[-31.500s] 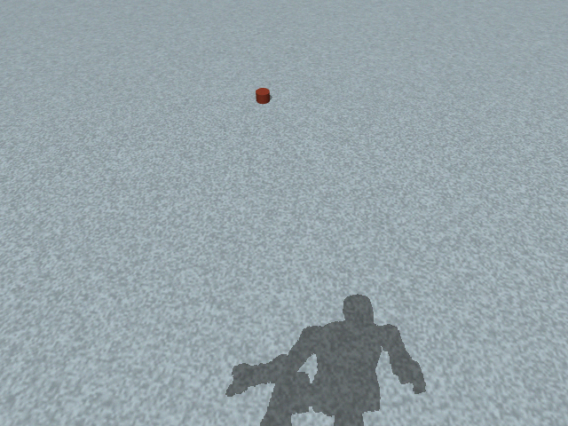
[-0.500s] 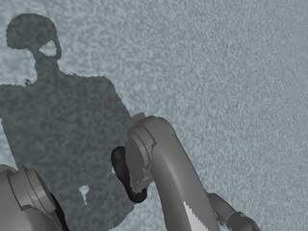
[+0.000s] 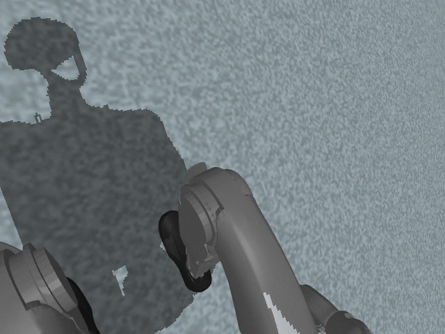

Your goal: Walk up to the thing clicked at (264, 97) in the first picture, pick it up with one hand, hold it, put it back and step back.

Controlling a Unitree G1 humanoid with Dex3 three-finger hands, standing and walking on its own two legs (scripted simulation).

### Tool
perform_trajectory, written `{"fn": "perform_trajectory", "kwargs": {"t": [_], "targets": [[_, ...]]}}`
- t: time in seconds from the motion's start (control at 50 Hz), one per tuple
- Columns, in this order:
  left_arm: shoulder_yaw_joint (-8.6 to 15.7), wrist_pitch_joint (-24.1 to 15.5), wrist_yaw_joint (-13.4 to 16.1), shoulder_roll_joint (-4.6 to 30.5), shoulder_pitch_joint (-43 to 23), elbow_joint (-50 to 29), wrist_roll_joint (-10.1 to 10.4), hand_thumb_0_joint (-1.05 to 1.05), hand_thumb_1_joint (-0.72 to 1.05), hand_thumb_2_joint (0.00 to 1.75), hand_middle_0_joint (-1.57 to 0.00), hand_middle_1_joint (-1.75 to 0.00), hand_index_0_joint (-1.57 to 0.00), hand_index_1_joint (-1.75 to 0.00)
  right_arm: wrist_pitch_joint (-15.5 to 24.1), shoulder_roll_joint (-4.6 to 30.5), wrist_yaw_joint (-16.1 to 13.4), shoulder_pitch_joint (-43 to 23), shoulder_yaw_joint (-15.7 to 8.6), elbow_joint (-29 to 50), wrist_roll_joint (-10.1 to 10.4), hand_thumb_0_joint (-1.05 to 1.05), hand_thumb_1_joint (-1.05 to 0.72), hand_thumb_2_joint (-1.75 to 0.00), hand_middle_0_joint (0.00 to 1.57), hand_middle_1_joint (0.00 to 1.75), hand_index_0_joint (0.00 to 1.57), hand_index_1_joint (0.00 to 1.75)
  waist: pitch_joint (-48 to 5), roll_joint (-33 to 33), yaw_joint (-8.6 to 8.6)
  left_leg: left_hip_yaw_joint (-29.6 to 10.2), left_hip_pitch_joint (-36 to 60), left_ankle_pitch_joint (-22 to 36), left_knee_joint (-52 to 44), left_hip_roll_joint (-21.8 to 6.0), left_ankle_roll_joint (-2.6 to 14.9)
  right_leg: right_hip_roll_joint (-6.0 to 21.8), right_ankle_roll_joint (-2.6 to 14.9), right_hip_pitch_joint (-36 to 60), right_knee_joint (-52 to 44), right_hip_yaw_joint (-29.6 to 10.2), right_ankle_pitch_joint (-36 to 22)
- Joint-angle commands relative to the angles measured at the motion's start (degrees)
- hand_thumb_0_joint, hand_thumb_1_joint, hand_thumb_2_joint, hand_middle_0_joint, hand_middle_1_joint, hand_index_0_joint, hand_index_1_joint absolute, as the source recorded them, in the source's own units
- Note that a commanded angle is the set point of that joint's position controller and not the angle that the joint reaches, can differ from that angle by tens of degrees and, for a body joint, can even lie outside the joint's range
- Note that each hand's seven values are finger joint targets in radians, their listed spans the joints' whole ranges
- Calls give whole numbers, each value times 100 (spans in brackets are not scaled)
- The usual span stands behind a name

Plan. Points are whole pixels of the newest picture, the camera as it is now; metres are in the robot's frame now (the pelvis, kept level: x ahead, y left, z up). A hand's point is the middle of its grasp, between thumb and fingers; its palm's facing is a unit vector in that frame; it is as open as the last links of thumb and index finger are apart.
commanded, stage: open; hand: left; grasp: from above
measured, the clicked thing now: out of the picture +0.48 +0.35 -0.27
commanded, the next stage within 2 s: withdraw in 0.24 s
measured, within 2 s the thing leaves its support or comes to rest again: neither
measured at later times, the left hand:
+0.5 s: hand out of the picture +0.47 +0.35 -0.24, palm faces -0.41 -0.16 -0.90, open 13.9 cm
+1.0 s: hand out of the picture +0.45 +0.36 -0.08, palm faces -0.51 -0.16 -0.85, open 14.0 cm
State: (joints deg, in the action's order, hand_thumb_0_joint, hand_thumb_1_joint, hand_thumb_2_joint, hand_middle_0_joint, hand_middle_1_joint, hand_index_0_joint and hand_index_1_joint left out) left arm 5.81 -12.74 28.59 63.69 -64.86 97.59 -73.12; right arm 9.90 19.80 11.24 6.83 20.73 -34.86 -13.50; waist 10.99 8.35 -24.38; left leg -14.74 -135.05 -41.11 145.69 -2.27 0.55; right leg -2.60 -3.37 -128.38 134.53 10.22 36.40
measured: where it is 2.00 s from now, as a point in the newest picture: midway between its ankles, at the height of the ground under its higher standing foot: (142, 299)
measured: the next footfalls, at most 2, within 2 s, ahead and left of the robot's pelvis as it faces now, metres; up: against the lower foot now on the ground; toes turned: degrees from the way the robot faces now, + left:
none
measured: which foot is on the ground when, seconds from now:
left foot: down 0.00-1.00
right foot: down 0.00-1.00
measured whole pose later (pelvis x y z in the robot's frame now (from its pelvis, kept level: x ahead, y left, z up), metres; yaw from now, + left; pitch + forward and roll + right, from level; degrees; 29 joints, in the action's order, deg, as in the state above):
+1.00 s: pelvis -0.01 -0.01 +0.05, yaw +6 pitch +33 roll -10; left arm -1.3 -6.8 2.1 48.1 -59.4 72.2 -63.1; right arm -0.7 18.8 7.6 8.7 8.6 -33.6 -5.8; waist 0.2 -0.4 -14.9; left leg -8.3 -128.8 -37.7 133.1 -1.5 1.0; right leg -0.2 -2.1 -123.5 126.4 5.7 36.1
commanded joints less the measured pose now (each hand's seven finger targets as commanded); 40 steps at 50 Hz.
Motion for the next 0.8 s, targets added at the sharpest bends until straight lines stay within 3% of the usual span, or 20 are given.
{"fn": "perform_trajectory", "kwargs": {"t": [0.0, 0.04, 0.06, 0.1, 0.12, 0.18, 0.22, 0.24, 0.32, 0.34, 0.42, 0.44, 0.46, 0.5, 0.58, 0.64, 0.66, 0.7, 0.76, 0.78], "targets": [[31, -112, 299, 1359, -1455, -747, 38, 0, -48, 95, -6, -106, -8, -104, -8, 1979, -90, 1066, -628, -83, 11, 0, -89, -90, 20, 30, 20, 30, -3619, -3334, -249, 493, 2804, 1346, -1478, -154, -25, -248, 420, 2099, -1068, 578, -1413], [71, -101, 334, 1429, -1343, -578, 40, 0, -48, 95, -6, -106, -8, -104, -20, 1929, -92, 1049, -582, -62, 18, 0, -89, -90, 20, 30, 20, 30, -3565, -3095, -242, 523, 2611, 1281, -1448, -148, 10, -282, 407, 2248, -1114, 559, -1385], [-54, -102, 323, 1289, -1416, -760, 14, 0, -47, 93, -6, -106, -8, -103, -4, 1940, -98, 1054, -618, 7, 1, 0, -88, -90, 20, 30, 20, 30, -3696, -3115, -237, 550, 2729, 1341, -1425, -129, 20, -297, 408, 2247, -1120, 540, -1442], [93, -67, 364, 1467, -1430, -790, 9, 0, -47, 95, -6, -106, -8, -104, 22, 1951, -101, 1112, -636, -92, 12, 0, -89, -90, 20, 30, 20, 30, -3848, -3422, -182, 503, 3035, 1571, -1455, -163, -38, -250, 421, 2172, -1060, 555, -1586], [-76, -81, 357, 1251, -1475, -757, 56, 0, -47, 94, -6, -106, -8, -104, 38, 1915, -84, 1053, -618, -44, 16, 0, -89, -90, 20, 30, 20, 30, -3722, -3377, -214, 488, 2897, 1502, -1486, -163, -40, -278, 438, 2120, -1032, 561, -1505], [139, -27, 389, 1442, -1393, -700, 50, 0, -47, 94, -6, -106, -8, -104, 39, 1957, -75, 1167, -633, -117, 15, 0, -89, -90, 20, 30, 20, 30, -3697, -3238, -256, 496, 2820, 1527, -1445, -165, -21, -258, 395, 2186, -1100, 579, -1572], [-56, -20, 375, 1240, -1529, -877, 103, 0, -48, 96, -6, -105, -8, -103, 53, 1929, -83, 1029, -657, -60, 33, 0, -89, -90, 20, 30, 20, 30, -3731, -3400, -175, 498, 2952, 1463, -1533, -172, -48, -268, 435, 2145, -1098, 562, -1489], [84, 23, 398, 1416, -1364, -641, 61, 0, -47, 95, -6, -107, -8, -104, 43, 1964, -88, 1059, -658, -101, 24, 0, -89, -90, 20, 30, 20, 30, -3726, -3393, -193, 478, 2933, 1411, -1530, -171, -43, -257, 432, 2148, -1095, 578, -1458], [77, 66, 325, 1347, -1429, -686, 79, 0, -46, 97, -7, -107, -8, -105, 51, 1984, -61, 1079, -692, -67, 47, 0, -89, -90, 20, 30, 20, 30, -3623, -3349, -241, 478, 2833, 1390, -1496, -167, -41, -237, 435, 2015, -1036, 566, -1416], [212, 54, 338, 1522, -1400, -803, 109, 0, -51, 98, -6, -102, -8, -101, 25, 1954, -68, 1121, -665, -138, 29, 0, -90, -90, 20, 30, 20, 30, -3809, -3370, -187, 480, 2916, 1511, -1516, -184, -42, -246, 423, 2212, -1078, 570, -1526], [147, 72, 250, 1463, -1621, -1300, 69, 0, -53, 99, -6, -102, -7, -101, 35, 1946, -72, 1032, -762, -34, 84, 0, -90, -90, 20, 30, 20, 30, -4003, -3641, -102, 502, 3133, 1508, -1522, -162, -64, -229, 462, 2068, -1040, 534, -1472], [433, 95, 253, 1808, -1542, -1433, 35, 0, -53, 99, -6, -101, -7, -100, 8, 1955, -74, 1151, -777, -141, 64, 0, -90, -90, 20, 30, 20, 30, -4123, -3741, -39, 523, 3194, 1632, -1514, -167, -77, -210, 455, 2179, -1051, 526, -1584], [339, 122, 183, 1659, -1548, -1631, 40, 0, -53, 99, -6, -101, -7, -100, 12, 1946, -63, 1160, -828, -33, 78, 0, -90, -90, 20, 30, 20, 30, -4207, -3802, -5, 551, 3237, 1593, -1541, -147, -76, -212, 479, 2144, -1026, 473, -1509], [415, 165, 77, 1631, -1447, -2235, 58, 0, -54, 100, -6, -100, -6, -100, -18, 1882, -38, 1168, -939, -48, 110, 0, -91, -90, 20, 30, 20, 30, -4703, -4289, 197, 576, 3715, 1987, -1636, -160, -154, -186, 508, 2182, -1008, 459, -1707], [466, 362, -213, 1318, -1171, -3184, 274, 0, -54, 100, -6, -99, -6, -99, -135, 1745, 72, 1270, -1221, -52, 232, 0, -90, -90, 20, 30, 20, 30, -5402, -4561, 540, 709, 4021, 2439, -1746, -99, -140, -180, 542, 2254, -1071, 350, -1948], [463, 594, -549, 972, -1046, -3443, 488, 0, -53, 99, -6, -98, -6, -98, -323, 1687, 121, 1383, -1487, -82, 360, 0, -90, -90, 20, 30, 20, 30, -5393, -4378, 695, 768, 3835, 2269, -1903, -38, -115, -135, 575, 1918, -1151, 277, -1781], [267, 683, -727, 610, -915, -3399, 535, 0, -53, 99, -7, -99, -6, -99, -383, 1591, 148, 1410, -1525, -99, 411, 0, -90, -90, 20, 30, 20, 30, -5280, -4221, 656, 791, 3759, 2180, -1959, -41, -80, -147, 560, 1891, -1230, 239, -1705], [41, 818, -1076, 193, -823, -3230, 624, 0, -54, 100, -7, -98, -6, -99, -541, 1597, 107, 1479, -1649, -92, 512, 0, -90, -90, 20, 30, 20, 30, -4852, -3510, 547, 839, 3284, 1678, -2101, 16, -4, -144, 582, 1874, -1513, 202, -1434], [-338, 937, -1668, -334, -694, -3194, 843, 0, -53, 101, -7, -99, -6, -100, -792, 1476, 3, 1570, -1804, -41, 656, 0, -90, -90, 20, 30, 20, 30, -4632, -2785, 584, 896, 2873, 1103, -2409, 71, 74, -145, 575, 2161, -1826, 81, -1005], [-462, 927, -1857, -542, -772, -3260, 954, 0, -53, 101, -7, -100, -6, -100, -857, 1460, -40, 1640, -1812, -14, 678, 0, -90, -90, 20, 30, 20, 30, -4479, -2631, 487, 908, 2742, 995, -2462, 91, 89, -126, 571, 2234, -1910, 69, -914]]}}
